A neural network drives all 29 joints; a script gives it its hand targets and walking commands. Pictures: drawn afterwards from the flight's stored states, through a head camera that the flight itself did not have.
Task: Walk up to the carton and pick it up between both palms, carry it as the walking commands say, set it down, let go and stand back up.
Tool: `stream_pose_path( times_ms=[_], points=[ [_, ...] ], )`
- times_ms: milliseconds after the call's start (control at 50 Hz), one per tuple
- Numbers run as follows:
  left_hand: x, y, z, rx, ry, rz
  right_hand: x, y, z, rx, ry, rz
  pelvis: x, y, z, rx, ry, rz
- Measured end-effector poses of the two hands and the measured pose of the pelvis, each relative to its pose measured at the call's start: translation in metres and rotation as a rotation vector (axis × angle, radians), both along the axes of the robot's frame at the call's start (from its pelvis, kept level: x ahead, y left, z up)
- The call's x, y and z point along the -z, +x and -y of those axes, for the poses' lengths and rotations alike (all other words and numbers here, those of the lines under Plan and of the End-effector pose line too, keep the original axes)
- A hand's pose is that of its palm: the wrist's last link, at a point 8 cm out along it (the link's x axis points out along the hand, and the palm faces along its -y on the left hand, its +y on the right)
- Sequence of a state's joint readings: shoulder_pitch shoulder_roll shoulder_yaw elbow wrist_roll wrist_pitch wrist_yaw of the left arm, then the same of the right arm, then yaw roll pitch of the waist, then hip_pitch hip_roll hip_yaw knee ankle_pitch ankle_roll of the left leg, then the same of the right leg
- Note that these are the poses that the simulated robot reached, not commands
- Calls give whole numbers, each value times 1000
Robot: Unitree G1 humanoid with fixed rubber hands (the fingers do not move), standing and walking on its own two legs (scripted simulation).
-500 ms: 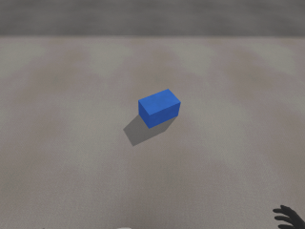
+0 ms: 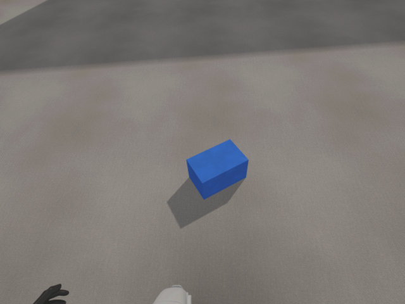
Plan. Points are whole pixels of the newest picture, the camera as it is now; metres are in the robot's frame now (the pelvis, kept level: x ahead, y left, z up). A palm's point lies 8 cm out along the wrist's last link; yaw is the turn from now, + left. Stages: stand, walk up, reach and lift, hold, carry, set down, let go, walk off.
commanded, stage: walk up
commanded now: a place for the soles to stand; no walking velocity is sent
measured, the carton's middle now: (217, 168) +0.90 +0.03 -0.68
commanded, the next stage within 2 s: none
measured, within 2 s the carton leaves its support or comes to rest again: neither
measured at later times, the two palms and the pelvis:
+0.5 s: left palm (92, 211) +0.32 +0.33 -0.07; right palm (396, 264) +0.23 -0.36 -0.09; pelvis +0.19 -0.01 -0.02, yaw -1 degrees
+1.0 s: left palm (114, 173) +0.45 +0.32 -0.10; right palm (368, 186) +0.41 -0.36 -0.07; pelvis +0.35 +0.00 -0.01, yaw -1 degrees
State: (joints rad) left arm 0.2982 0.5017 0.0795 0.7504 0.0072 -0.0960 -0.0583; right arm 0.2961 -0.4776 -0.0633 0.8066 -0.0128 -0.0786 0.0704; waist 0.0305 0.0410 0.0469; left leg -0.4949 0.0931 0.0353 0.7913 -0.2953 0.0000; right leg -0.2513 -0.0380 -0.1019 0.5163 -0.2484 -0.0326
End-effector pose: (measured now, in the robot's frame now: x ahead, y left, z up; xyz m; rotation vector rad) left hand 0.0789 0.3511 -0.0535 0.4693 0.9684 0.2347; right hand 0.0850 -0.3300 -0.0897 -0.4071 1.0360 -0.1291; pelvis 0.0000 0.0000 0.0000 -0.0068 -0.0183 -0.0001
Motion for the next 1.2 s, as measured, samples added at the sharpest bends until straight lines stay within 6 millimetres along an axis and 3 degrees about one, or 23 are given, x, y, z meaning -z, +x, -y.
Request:
stream_pose_path(
  times_ms=[80, 160, 220, 320, 400, 480, 540, 640, 720, 780, 840, 960, 1060, 1200],
  points=[
    [16, 5, -11, -32, -28, -60, -10, 56, -10, -35, -20, 37, 3, 35, -9, -4, -6, -1],
    [42, 35, -16, -26, -57, -94, -18, 101, -12, -36, -83, 107, 15, 70, -21, 2, 2, 0],
    [48, 72, -6, 0, -84, -93, -30, 112, -9, 8, -103, 124, 10, 92, -21, 13, 12, 3],
    [42, 140, 12, 70, -111, -67, -37, 112, 6, 68, -122, 78, 3, 127, -16, 21, 15, 0],
    [31, 195, 23, 111, -91, -28, -26, 115, 22, 110, -105, 32, 5, 157, -6, 24, 16, 3],
    [23, 238, 26, 111, -29, 41, -2, 139, 32, 105, -78, -2, 17, 188, 9, 16, 7, 9],
    [12, 246, 21, 62, -5, 59, 6, 174, 24, 77, -49, -8, 14, 208, 12, 6, 1, 11],
    [4, 240, 7, -1, 15, 5, 3, 236, 9, 4, -15, 6, 5, 241, 9, -5, 1, 3],
    [15, 240, -6, -31, -3, -57, -5, 285, -2, -34, -23, 36, 7, 269, 0, -7, 2, 3],
    [34, 256, -11, -32, -23, -85, -7, 314, -4, -44, -68, 78, 17, 292, -9, -3, 11, 4],
    [45, 285, 0, -11, -50, -97, -17, 325, 1, -3, -93, 104, 16, 310, -10, 8, 17, 9],
    [44, 356, 25, 52, -87, -66, -26, 324, 21, 68, -127, 52, 9, 345, -1, 14, 12, 8],
    [46, 400, 38, 61, -42, -13, 2, 338, 34, 94, -103, -2, 22, 367, 15, 13, 11, 9],
    [40, 436, 40, 32, -27, 10, 28, 370, 17, 91, -46, -36, 24, 387, 16, 7, 19, 6]
  ],
)
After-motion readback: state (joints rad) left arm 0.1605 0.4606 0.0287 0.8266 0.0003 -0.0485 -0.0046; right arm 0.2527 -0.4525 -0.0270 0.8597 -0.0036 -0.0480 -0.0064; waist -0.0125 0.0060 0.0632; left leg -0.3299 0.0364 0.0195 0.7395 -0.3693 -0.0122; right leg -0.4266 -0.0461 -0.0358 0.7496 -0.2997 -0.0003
